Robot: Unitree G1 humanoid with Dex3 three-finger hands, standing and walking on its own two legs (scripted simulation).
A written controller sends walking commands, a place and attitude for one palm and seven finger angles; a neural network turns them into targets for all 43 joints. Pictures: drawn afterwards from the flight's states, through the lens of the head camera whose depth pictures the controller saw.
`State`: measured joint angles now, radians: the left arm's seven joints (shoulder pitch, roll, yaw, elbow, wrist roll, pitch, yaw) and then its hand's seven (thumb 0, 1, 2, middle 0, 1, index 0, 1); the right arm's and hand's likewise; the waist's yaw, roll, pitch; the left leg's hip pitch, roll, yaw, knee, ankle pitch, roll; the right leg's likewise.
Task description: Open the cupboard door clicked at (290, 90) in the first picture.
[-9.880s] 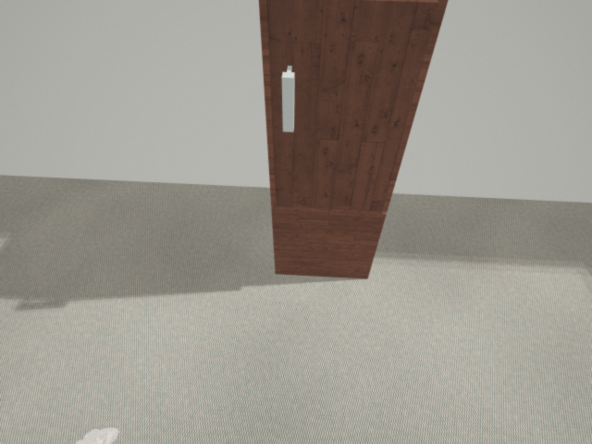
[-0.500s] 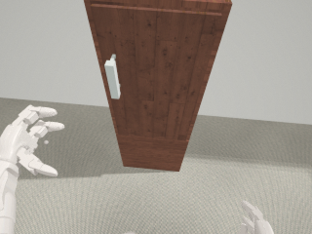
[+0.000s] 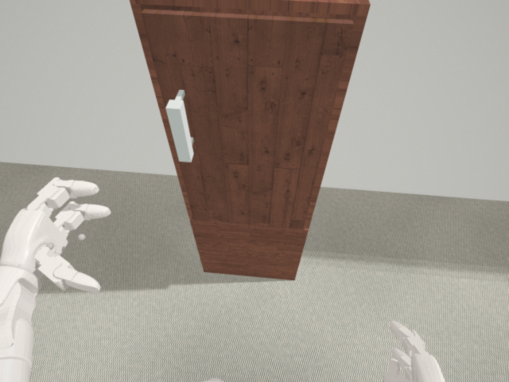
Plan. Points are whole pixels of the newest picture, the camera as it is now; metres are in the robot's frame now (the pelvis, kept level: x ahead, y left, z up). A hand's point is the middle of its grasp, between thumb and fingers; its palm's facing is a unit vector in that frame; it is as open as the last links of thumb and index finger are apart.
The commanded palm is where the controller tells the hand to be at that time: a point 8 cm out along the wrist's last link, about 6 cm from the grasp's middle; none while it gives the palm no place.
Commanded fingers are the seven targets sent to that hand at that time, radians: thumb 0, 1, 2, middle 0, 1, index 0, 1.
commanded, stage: move the hooked fingers beside the handle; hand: left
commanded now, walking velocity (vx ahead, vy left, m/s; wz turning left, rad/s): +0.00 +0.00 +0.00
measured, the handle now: (183, 126) +0.57 +0.18 +0.07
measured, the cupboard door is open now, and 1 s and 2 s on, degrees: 0 0 0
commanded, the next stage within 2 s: none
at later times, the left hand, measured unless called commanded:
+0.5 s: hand (104, 197) +0.37 +0.27 +0.09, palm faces -0.01 -1.00 -0.01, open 14.0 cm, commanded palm +0.34 +0.32 +0.09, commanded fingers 0.00 -0.50 0.30 -0.30 -1.20 -0.30 -1.20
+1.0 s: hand (128, 165) +0.44 +0.25 +0.08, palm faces -0.03 -1.00 -0.01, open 14.0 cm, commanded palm +0.42 +0.31 +0.08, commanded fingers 0.00 -0.50 0.30 -0.30 -1.20 -0.30 -1.20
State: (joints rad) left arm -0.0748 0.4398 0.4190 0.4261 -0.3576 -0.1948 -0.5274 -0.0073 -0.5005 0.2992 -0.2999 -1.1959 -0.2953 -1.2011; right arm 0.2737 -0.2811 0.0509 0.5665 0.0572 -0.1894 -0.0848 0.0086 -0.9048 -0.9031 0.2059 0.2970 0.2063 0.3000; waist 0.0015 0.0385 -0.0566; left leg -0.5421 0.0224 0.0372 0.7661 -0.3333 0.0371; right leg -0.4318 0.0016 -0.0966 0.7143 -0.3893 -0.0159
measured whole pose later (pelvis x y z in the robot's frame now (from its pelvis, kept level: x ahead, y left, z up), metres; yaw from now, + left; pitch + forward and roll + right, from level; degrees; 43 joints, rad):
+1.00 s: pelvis +0.01 +0.00 -0.01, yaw -2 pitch +14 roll -2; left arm -0.63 0.57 0.45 1.00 -0.22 -0.31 -0.49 -0.01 -0.50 0.30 -0.30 -1.20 -0.29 -1.20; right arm 0.35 -0.29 0.04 0.60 0.04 -0.02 -0.06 0.00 -0.91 -0.90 0.21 0.30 0.21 0.30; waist -0.09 0.01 -0.08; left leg -0.71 0.04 0.06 0.85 -0.37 0.04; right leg -0.61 0.02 -0.07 0.79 -0.42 -0.01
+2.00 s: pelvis +0.02 +0.01 -0.02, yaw -4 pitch +21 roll -4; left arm -0.89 0.72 0.49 1.20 -0.13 -0.31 -0.45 -0.01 -0.50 0.30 -0.30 -1.20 -0.29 -1.20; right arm 0.43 -0.29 0.04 0.61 0.02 0.10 -0.03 0.00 -0.91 -0.90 0.21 0.30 0.21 0.30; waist -0.17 0.02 -0.09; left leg -0.88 0.07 0.05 0.94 -0.42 0.05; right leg -0.76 0.04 -0.07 0.83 -0.43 0.00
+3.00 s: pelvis +0.01 +0.00 -0.02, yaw -3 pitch +17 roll -4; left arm -0.85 0.60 0.43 1.17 -0.14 -0.34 -0.36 -0.01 -0.50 0.30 -0.30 -1.20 -0.30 -1.20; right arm 0.40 -0.28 0.04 0.60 0.03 0.09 -0.03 0.00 -0.91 -0.90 0.21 0.30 0.21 0.30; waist -0.16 0.02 -0.10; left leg -0.83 0.07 0.05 0.93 -0.40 0.04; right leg -0.72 0.04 -0.07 0.85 -0.43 -0.01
